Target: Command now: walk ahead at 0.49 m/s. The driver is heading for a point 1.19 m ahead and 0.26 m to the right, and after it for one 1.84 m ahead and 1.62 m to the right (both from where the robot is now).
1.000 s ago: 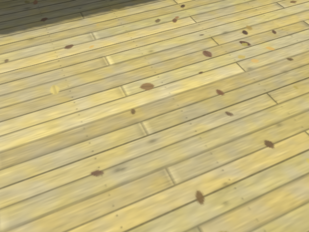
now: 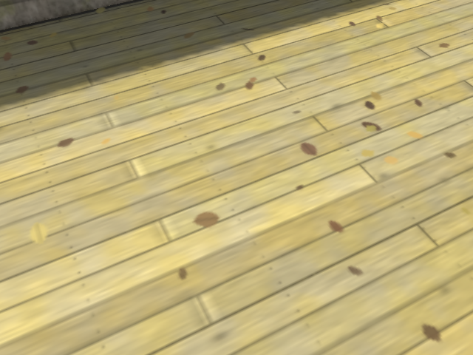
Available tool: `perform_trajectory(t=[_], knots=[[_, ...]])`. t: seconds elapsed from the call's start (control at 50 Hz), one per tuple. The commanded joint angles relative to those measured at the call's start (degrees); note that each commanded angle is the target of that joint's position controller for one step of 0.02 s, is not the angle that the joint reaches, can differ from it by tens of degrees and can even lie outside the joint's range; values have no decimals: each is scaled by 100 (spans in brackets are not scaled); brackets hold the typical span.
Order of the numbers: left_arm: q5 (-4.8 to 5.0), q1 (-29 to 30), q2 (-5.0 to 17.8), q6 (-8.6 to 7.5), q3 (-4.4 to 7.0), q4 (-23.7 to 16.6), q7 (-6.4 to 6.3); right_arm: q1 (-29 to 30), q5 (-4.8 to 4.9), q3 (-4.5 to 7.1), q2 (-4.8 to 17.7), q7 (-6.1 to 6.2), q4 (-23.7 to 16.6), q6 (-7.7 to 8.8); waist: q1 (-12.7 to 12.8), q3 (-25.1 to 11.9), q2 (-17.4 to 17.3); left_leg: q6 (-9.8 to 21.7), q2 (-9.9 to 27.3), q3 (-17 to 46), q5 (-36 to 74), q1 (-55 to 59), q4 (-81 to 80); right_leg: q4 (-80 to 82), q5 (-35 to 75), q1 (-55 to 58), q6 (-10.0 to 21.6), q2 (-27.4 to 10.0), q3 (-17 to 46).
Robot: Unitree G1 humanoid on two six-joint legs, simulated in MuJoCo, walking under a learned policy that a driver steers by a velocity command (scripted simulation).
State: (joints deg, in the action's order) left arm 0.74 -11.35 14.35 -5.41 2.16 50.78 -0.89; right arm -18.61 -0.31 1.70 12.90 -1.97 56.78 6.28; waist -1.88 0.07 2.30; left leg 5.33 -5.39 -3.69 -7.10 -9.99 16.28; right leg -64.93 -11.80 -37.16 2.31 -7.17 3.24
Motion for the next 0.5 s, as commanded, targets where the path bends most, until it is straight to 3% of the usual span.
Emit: perform_trajectory(t=[0.02,0.1,0.2,0.24,0.26,0.28,0.3,0.32,0.34,0.36,0.38,0.4,0.42,0.44,0.46,0.5], knots=[[-68,-189,239,32,66,-243,-37,225,10,123,761,114,-320,93,267,304,-438,987,1627,1244,374,-536,-1161,831,872,-173,-157,-245,18],[-21,715,164,-28,33,-475,28,-223,98,151,919,195,-226,21,-59,307,-454,726,1529,953,463,-64,-1065,2432,1732,-8,-204,8,-193],[57,1435,234,-81,11,-755,199,-649,147,179,971,206,-31,-94,-280,466,-543,645,1860,1028,319,814,-667,3290,1291,-8,-105,178,-251],[58,1338,351,-133,45,-798,261,-607,152,214,1039,220,-17,-152,-146,405,-613,559,2004,1106,559,1073,-368,3530,841,273,57,263,-290],[54,1068,446,-156,93,-747,272,-507,152,227,1084,224,-35,-183,40,268,-676,493,1993,1073,1112,1095,-66,3643,672,714,147,383,-397],[41,444,620,-171,199,-568,261,-382,134,208,1051,224,-72,-213,387,-81,-657,370,1773,875,2065,1015,667,3774,606,1567,278,576,-553],[24,-669,978,-185,361,-254,220,-321,65,129,853,222,-156,-220,825,-810,-457,186,1419,568,2260,399,2043,3665,744,3108,528,348,-279],[-93,-1582,1651,-159,519,-109,190,-740,-4,-46,321,192,-325,-128,863,-1755,748,-216,653,107,405,-1695,4373,3779,535,5412,1283,-1134,1895],[-71,-1777,1426,-129,458,-22,225,-953,108,-107,174,156,-241,26,808,-2253,1492,-294,174,715,-2426,-3001,5587,4707,-163,6123,1775,-1699,3914],[-37,-1346,986,-144,319,-99,234,-503,244,56,833,134,-322,125,771,-1490,915,-165,574,1067,-2199,-3540,6095,4793,-364,5502,1467,-1500,3347],[-30,-803,740,-134,238,-236,228,-46,287,89,946,137,-459,156,623,-932,543,-91,893,914,-1642,-3536,5986,4861,-4,4684,1236,-1274,2431],[-49,-363,574,-127,175,-305,257,172,221,102,866,172,-488,126,438,-533,125,-125,1120,792,-1182,-3280,5622,5081,475,3869,1121,-1004,1797],[-76,-156,422,-140,130,-325,280,189,144,146,812,203,-488,50,263,-322,137,-149,1295,801,-884,-2969,5236,5283,745,3351,1009,-763,1347],[-103,-126,360,-142,112,-275,302,78,129,143,673,207,-461,-35,140,-240,225,-183,1350,779,-707,-2673,5058,5453,886,3026,975,-626,1086],[-103,-225,384,-160,124,-202,308,-15,121,132,538,212,-429,-101,87,-202,225,-222,1347,721,-607,-2550,4954,5554,1164,2862,1017,-556,901],[-105,-442,547,-179,168,-62,268,125,100,151,508,230,-503,-169,40,-58,131,-306,1368,684,-287,-2773,4632,5679,1668,2816,1088,-522,609]])
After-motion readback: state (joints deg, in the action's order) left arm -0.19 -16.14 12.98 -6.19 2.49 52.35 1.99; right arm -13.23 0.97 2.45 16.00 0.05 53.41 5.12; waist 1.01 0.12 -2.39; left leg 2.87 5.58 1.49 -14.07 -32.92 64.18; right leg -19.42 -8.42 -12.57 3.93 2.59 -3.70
